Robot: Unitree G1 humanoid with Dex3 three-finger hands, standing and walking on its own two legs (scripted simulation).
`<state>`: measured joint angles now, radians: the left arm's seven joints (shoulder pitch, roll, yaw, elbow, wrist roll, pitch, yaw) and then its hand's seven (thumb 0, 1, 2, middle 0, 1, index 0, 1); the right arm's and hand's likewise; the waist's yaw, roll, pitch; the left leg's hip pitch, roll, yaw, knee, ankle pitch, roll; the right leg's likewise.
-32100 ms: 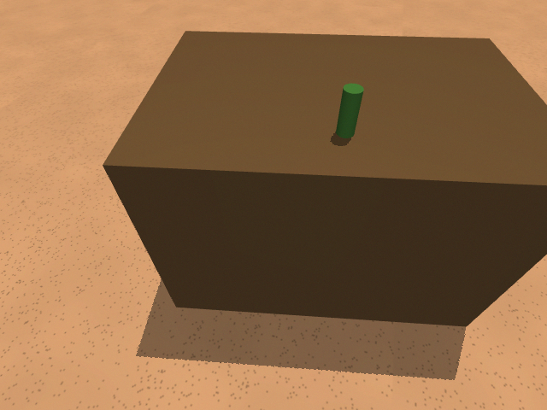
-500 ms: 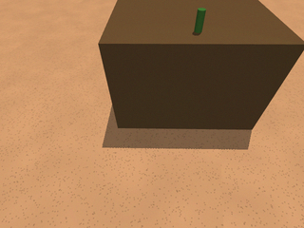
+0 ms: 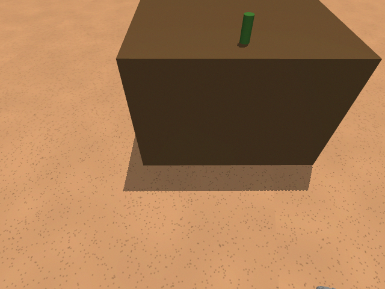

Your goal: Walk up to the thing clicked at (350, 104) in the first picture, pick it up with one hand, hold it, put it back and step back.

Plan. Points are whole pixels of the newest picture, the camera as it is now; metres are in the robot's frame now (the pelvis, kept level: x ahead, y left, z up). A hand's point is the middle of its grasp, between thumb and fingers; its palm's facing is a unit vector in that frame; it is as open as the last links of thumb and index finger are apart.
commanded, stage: step back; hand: right
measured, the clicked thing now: (246, 28) +1.14 -0.21 +0.04
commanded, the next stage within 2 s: stand in 0.18 s
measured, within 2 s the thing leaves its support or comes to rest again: neither
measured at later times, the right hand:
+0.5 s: hand out of the picture +0.09 -0.25 -0.14, palm faces -0.01 +0.94 -0.34, open 7.4 cm
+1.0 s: hand out of the picture +0.05 -0.25 -0.15, palm faces -0.03 +0.94 -0.34, open 7.4 cm
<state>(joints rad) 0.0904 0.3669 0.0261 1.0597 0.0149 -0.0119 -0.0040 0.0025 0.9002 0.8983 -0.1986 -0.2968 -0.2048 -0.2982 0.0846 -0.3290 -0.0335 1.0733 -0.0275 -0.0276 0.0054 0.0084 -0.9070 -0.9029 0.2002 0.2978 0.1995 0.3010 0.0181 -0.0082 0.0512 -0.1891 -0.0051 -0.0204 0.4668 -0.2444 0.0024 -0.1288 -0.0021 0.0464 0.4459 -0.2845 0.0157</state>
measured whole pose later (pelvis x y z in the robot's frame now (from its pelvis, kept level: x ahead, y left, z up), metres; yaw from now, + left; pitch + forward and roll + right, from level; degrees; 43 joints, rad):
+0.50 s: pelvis -0.01 +0.00 +0.01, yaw +0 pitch -3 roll +0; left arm 0.08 0.35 0.01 1.13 0.01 -0.01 0.00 0.00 0.90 0.90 -0.20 -0.30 -0.21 -0.30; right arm 0.06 -0.34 -0.01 1.13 -0.01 -0.02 0.01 0.01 -0.91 -0.90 0.20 0.30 0.20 0.30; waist 0.00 -0.01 0.07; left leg -0.12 -0.01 -0.02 0.34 -0.17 0.00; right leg -0.07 -0.01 0.05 0.32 -0.21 0.02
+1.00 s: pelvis -0.02 +0.00 +0.01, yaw +0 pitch -2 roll +0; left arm 0.13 0.35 0.01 1.14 0.01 -0.01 -0.01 0.00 0.90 0.90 -0.20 -0.30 -0.20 -0.30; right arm 0.12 -0.35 -0.01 1.15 -0.01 -0.01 0.02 0.01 -0.91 -0.90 0.20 0.30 0.20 0.30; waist 0.00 0.00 0.05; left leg -0.15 -0.01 -0.03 0.33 -0.15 0.00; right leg -0.09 -0.01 0.04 0.32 -0.20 0.02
